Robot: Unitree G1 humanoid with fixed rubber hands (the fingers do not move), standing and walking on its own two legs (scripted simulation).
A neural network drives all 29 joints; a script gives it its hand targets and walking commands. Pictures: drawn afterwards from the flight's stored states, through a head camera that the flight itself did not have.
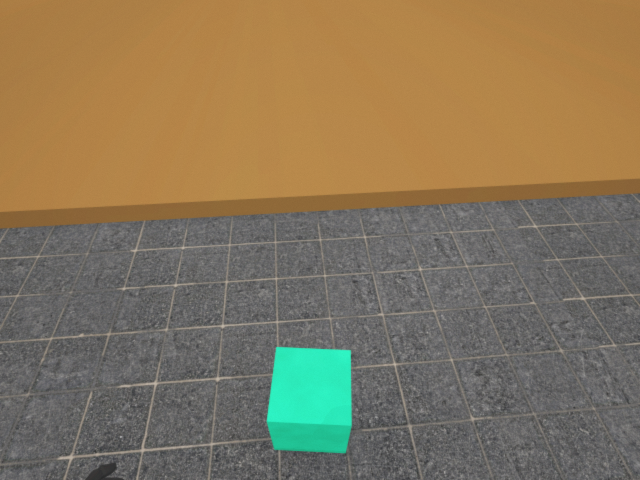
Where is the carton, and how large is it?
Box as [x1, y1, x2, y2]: [267, 347, 351, 452]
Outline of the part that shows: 276,347 267,415 267,424 274,449 345,452 351,425 350,350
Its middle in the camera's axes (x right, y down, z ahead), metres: -0.02 +0.47 +1.11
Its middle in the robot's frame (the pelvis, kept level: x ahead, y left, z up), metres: +0.46 +0.04 -0.66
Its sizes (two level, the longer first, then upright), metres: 0.210 0.200 0.250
